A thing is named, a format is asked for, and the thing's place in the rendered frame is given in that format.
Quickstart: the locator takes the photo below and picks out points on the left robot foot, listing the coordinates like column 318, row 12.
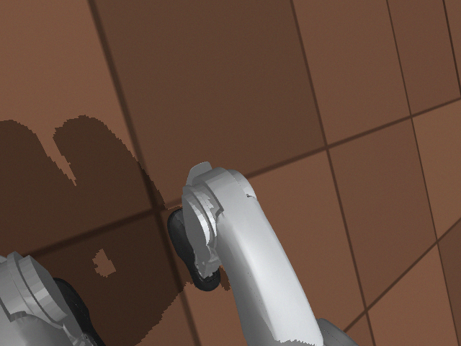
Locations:
column 79, row 310

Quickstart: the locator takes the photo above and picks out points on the right robot foot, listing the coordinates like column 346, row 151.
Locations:
column 184, row 250

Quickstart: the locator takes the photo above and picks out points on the right robot hand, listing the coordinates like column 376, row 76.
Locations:
column 333, row 336

